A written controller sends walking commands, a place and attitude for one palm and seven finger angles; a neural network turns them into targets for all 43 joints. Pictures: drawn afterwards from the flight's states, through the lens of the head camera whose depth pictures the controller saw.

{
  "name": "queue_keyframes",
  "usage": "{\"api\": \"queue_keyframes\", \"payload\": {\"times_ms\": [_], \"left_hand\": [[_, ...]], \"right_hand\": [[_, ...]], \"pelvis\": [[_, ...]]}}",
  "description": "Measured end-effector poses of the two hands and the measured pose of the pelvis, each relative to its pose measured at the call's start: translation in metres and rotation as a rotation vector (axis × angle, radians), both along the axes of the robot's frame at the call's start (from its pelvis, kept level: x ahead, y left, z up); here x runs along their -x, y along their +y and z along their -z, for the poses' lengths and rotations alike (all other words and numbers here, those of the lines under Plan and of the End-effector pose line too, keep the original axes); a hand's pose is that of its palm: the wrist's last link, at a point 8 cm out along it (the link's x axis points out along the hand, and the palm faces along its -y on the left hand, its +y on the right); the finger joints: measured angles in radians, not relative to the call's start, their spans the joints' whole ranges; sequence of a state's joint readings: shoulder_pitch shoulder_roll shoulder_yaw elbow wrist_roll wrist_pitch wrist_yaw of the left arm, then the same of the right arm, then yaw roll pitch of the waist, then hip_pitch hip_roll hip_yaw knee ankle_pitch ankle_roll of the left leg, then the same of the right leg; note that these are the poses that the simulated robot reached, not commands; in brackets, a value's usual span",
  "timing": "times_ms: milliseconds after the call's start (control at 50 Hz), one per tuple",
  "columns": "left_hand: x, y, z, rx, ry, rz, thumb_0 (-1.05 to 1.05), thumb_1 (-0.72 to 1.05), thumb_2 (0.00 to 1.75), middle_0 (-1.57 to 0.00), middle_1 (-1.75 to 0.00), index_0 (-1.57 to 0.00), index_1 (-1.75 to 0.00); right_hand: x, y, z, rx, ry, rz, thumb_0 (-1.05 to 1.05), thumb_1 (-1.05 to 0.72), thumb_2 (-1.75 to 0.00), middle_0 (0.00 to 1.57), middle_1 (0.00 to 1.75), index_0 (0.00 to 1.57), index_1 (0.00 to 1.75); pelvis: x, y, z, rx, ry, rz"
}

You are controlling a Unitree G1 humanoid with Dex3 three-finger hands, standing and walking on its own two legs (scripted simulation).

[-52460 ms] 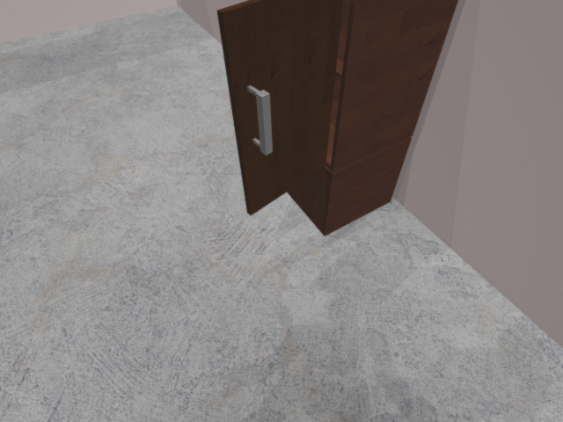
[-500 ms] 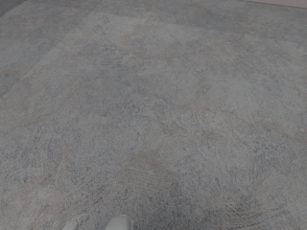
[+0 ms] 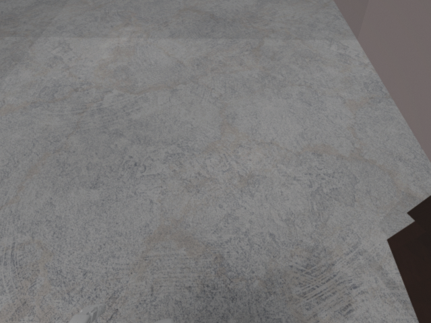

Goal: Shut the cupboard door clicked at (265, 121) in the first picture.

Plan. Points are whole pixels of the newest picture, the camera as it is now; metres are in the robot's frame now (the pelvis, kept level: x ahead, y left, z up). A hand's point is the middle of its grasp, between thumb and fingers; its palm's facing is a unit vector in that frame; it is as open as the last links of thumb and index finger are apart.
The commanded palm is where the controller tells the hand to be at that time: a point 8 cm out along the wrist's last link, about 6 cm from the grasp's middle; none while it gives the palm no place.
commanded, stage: turn to face it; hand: left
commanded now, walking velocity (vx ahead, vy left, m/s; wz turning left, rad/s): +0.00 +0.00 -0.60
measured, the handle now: out of the picture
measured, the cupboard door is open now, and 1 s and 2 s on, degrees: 28 28 28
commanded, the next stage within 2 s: take the last steps up to it in 1.62 s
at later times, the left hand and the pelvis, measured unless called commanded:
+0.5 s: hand (132, 294) +0.18 +0.20 -0.15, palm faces -0.28 -0.94 -0.18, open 7.4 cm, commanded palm none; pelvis +0.02 +0.03 +0.02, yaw -18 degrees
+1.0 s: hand (164, 282) +0.21 +0.13 -0.16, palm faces -0.54 -0.82 -0.20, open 7.4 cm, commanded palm none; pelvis +0.03 +0.01 +0.01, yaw -35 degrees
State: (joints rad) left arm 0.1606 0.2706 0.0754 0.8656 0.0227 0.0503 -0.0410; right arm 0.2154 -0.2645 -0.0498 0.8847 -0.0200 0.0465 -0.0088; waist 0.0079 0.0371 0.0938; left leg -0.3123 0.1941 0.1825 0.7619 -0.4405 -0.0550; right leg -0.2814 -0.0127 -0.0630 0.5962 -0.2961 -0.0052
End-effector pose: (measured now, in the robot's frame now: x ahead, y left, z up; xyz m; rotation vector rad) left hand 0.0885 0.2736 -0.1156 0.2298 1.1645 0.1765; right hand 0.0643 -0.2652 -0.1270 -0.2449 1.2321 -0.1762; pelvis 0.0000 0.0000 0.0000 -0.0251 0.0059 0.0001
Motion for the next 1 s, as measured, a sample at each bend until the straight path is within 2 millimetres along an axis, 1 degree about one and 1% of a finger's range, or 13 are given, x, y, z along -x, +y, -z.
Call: {"api": "queue_keyframes", "payload": {"times_ms": [40,120,200,260,320,420,520,600,660,720,860,940,1000], "left_hand": [[-0.007,-0.007,-0.003,-0.009,-0.005,0.026,0.0,0.91,0.89,-0.2,-0.3,-0.2,-0.3],[-0.014,-0.018,-0.006,-0.002,0.024,0.07,0.0,0.91,0.89,-0.2,-0.3,-0.2,-0.3],[-0.024,-0.021,0.0,0.028,0.044,0.116,0.0,0.9,0.89,-0.2,-0.3,-0.2,-0.3],[-0.036,-0.016,0.01,0.054,0.051,0.143,0.0,0.9,0.89,-0.21,-0.3,-0.2,-0.3],[-0.051,-0.011,0.02,0.074,0.06,0.17,0.0,0.9,0.89,-0.21,-0.3,-0.2,-0.3],[-0.079,-0.014,0.011,0.085,0.055,0.241,0.0,0.91,0.89,-0.2,-0.3,-0.2,-0.3],[-0.109,-0.031,0.0,0.081,0.031,0.324,0.0,0.91,0.89,-0.2,-0.3,-0.2,-0.3],[-0.131,-0.057,-0.006,0.062,-0.001,0.407,0.0,0.91,0.89,-0.2,-0.3,-0.2,-0.3],[-0.144,-0.079,-0.006,0.037,-0.051,0.469,0.0,0.91,0.89,-0.2,-0.3,-0.2,-0.3],[-0.143,-0.093,-0.009,0.016,-0.063,0.503,0.0,0.91,0.89,-0.2,-0.3,-0.2,-0.3],[-0.132,-0.103,-0.009,0.013,0.024,0.554,0.0,0.9,0.89,-0.2,-0.3,-0.2,-0.3],[-0.136,-0.1,0.0,0.033,0.054,0.575,0.0,0.9,0.89,-0.21,-0.3,-0.2,-0.3],[-0.146,-0.094,0.014,0.049,0.075,0.586,0.0,0.9,0.89,-0.21,-0.3,-0.2,-0.3]], "right_hand": [[0.005,-0.008,0.004,0.009,0.019,0.036,0.01,-0.91,-0.9,0.21,0.3,0.2,0.3],[0.006,-0.011,-0.006,0.014,0.001,0.081,0.01,-0.91,-0.9,0.2,0.29,0.2,0.3],[0.003,-0.002,-0.018,0.018,-0.039,0.11,0.01,-0.91,-0.9,0.2,0.29,0.2,0.3],[0.003,0.008,-0.023,0.033,-0.067,0.135,0.01,-0.91,-0.9,0.2,0.29,0.2,0.3],[0.01,0.02,-0.025,0.053,-0.08,0.154,0.01,-0.91,-0.9,0.2,0.29,0.2,0.3],[0.039,0.035,-0.035,0.049,-0.036,0.214,0.01,-0.91,-0.9,0.21,0.29,0.2,0.3],[0.074,0.039,-0.034,0.028,0.009,0.311,0.01,-0.9,-0.9,0.21,0.3,0.2,0.3],[0.106,0.032,-0.021,0.001,0.037,0.399,0.01,-0.9,-0.9,0.21,0.3,0.2,0.3],[0.128,0.02,-0.002,-0.023,0.049,0.46,0.01,-0.9,-0.9,0.21,0.3,0.2,0.3],[0.141,0.01,0.008,-0.026,0.073,0.51,0.01,-0.91,-0.9,0.21,0.3,0.2,0.3],[0.129,0.001,-0.011,-0.007,-0.002,0.554,0.01,-0.91,-0.9,0.2,0.29,0.2,0.3],[0.115,0.005,-0.02,0.019,-0.043,0.573,0.01,-0.91,-0.9,0.2,0.29,0.2,0.3],[0.108,0.012,-0.022,0.055,-0.076,0.587,0.01,-0.91,-0.9,0.2,0.29,0.2,0.3]], "pelvis": [[0.001,0.0,0.0,0.007,-0.002,0.016],[-0.002,0.002,-0.008,-0.007,0.006,0.063],[-0.007,0.009,-0.012,-0.017,0.015,0.107],[-0.012,0.019,-0.009,-0.015,0.02,0.146],[-0.016,0.028,-0.004,-0.007,0.023,0.19],[-0.018,0.032,-0.016,0.016,0.012,0.258],[-0.019,0.028,-0.021,0.026,0.007,0.325],[-0.017,0.018,-0.017,0.017,0.0,0.382],[-0.016,0.004,-0.004,-0.009,-0.006,0.419],[-0.012,0.002,-0.002,0.0,-0.011,0.447],[-0.015,0.001,-0.014,-0.028,0.003,0.525],[-0.023,0.007,-0.013,-0.029,0.012,0.574],[-0.032,0.014,-0.006,-0.016,0.023,0.609]]}}
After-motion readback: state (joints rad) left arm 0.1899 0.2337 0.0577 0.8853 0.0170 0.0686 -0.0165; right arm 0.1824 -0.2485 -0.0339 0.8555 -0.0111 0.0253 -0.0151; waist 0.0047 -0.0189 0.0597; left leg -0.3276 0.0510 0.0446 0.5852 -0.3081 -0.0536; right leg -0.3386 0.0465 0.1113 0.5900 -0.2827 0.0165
